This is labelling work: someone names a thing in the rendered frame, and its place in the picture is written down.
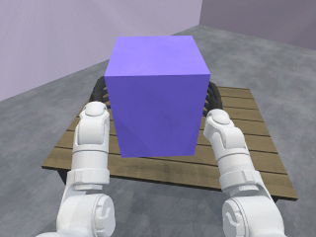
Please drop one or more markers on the right robot upper arm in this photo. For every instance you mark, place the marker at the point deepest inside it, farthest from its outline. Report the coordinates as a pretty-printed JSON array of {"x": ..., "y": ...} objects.
[{"x": 254, "y": 216}]

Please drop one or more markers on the table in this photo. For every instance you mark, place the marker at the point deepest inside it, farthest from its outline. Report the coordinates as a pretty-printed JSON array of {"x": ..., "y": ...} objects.
[{"x": 198, "y": 171}]

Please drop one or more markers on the robot left forearm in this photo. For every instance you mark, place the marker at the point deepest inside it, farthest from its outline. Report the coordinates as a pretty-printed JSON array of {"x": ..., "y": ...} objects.
[{"x": 89, "y": 168}]

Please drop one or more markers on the carton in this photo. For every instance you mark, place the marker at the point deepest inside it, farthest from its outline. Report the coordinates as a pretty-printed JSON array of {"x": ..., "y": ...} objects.
[{"x": 157, "y": 87}]

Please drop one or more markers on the left robot upper arm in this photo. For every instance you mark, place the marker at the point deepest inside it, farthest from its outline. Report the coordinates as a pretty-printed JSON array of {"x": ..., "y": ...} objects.
[{"x": 85, "y": 216}]

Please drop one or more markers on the robot left hand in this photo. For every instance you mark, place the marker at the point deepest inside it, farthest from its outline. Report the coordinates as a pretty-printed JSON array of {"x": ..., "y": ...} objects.
[{"x": 99, "y": 92}]

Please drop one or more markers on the robot right forearm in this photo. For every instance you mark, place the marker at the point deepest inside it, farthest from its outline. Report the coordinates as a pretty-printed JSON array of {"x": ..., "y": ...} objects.
[{"x": 238, "y": 177}]

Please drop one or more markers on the robot right hand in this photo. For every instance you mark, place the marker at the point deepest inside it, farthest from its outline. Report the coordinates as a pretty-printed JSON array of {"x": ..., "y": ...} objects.
[{"x": 214, "y": 99}]

